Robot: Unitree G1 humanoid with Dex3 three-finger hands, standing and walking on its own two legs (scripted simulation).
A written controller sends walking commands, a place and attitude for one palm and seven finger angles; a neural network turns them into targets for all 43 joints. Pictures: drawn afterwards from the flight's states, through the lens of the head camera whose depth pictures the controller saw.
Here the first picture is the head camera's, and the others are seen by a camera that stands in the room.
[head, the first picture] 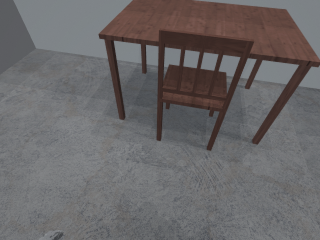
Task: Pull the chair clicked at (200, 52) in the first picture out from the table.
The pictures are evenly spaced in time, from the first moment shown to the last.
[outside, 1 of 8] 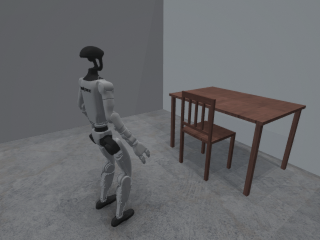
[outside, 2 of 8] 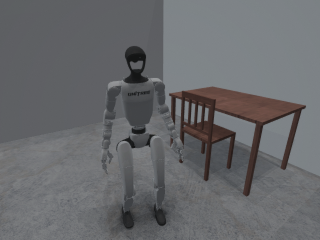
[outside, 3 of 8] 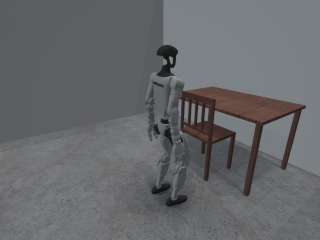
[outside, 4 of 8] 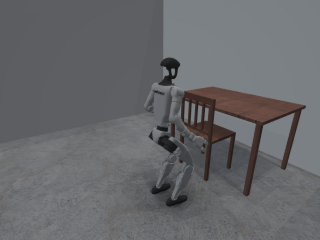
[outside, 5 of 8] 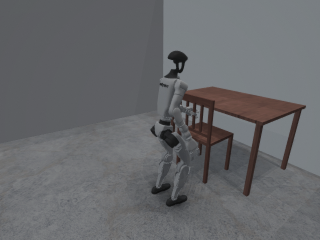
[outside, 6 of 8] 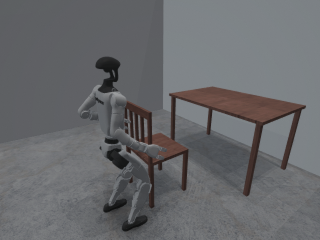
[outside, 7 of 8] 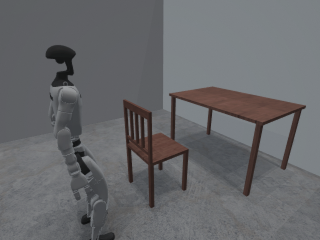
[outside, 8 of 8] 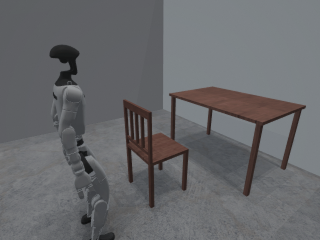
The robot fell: no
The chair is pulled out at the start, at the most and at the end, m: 0.00 0.66 0.65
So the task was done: yes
